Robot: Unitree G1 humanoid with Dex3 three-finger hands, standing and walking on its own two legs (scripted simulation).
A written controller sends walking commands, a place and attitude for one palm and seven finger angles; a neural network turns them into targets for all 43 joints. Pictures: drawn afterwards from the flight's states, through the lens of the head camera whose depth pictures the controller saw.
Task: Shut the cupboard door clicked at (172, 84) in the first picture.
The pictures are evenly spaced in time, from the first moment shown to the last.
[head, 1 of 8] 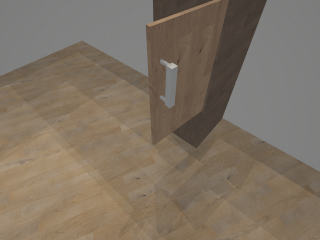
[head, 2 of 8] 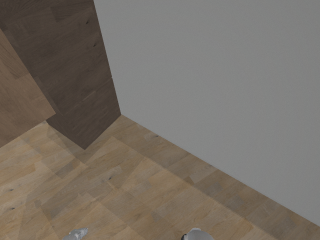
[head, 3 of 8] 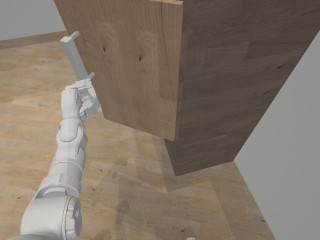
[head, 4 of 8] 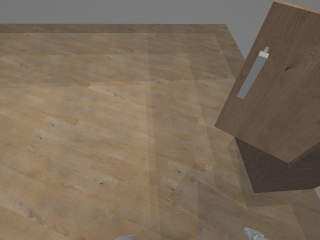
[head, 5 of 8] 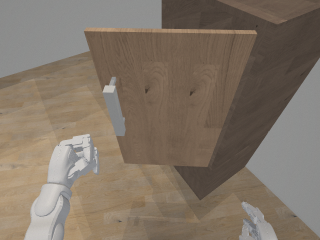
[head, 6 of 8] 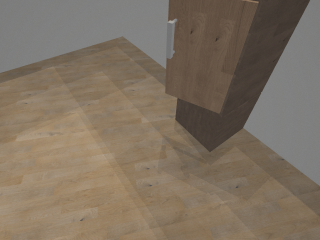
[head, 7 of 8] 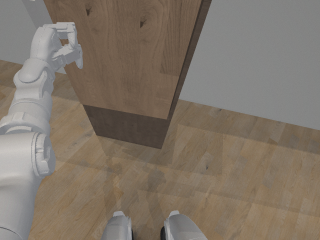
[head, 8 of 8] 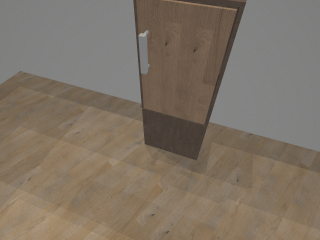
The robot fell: no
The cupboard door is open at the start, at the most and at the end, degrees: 82 82 0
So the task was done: yes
